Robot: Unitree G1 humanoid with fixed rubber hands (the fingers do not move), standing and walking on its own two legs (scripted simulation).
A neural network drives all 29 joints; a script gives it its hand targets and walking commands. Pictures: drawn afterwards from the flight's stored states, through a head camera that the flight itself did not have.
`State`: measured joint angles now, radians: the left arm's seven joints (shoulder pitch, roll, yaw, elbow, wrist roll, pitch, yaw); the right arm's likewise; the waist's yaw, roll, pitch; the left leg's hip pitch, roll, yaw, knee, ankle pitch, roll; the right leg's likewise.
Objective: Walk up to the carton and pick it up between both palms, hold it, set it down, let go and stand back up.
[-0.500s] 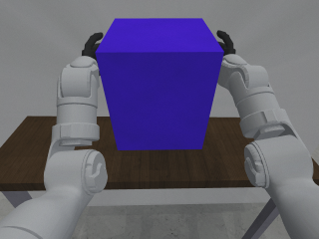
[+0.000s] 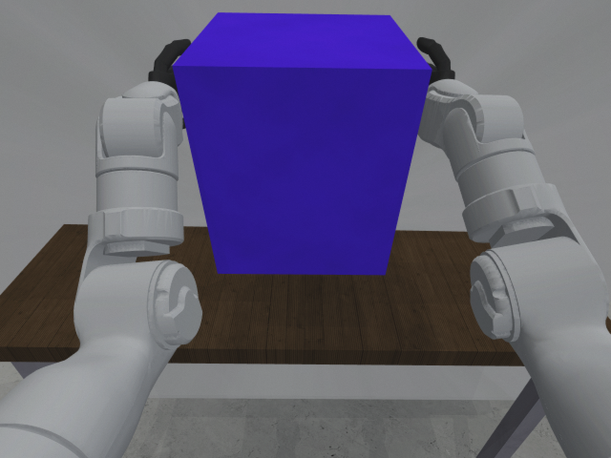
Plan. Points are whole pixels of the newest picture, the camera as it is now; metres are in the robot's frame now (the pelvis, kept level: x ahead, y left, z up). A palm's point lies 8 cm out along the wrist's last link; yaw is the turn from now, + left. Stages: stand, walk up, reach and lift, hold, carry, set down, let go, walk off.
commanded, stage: hold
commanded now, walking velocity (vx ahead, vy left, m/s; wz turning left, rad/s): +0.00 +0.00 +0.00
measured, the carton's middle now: (302, 145) +0.38 +0.00 +0.29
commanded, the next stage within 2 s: none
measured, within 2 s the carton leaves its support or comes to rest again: neither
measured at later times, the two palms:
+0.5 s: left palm (162, 88) +0.36 +0.15 +0.36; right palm (444, 83) +0.36 -0.15 +0.37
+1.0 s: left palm (152, 97) +0.36 +0.16 +0.35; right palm (428, 96) +0.37 -0.14 +0.35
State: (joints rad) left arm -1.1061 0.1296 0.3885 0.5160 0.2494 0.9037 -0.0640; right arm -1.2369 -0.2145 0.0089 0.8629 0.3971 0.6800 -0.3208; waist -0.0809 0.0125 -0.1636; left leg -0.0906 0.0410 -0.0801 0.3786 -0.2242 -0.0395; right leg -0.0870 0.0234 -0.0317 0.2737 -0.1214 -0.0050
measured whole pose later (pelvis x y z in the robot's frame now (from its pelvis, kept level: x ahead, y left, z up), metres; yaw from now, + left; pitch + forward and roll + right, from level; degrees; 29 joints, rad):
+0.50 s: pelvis -0.01 -0.01 +0.00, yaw +0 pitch -2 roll -1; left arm -1.19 0.14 0.40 0.62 0.27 0.90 -0.06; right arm -1.34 -0.24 -0.01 0.99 0.38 0.71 -0.29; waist -0.05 0.02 -0.20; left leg -0.13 0.04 -0.09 0.38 -0.21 -0.05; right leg -0.14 0.03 -0.03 0.30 -0.12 -0.01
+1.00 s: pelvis +0.00 +0.00 +0.00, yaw +1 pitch -3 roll -2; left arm -1.12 0.15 0.36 0.50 0.24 0.93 -0.07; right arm -1.25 -0.23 0.04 0.85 0.45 0.74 -0.34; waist -0.08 0.02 -0.18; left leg -0.11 0.04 -0.10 0.39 -0.22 -0.04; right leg -0.09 0.03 -0.03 0.27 -0.12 -0.01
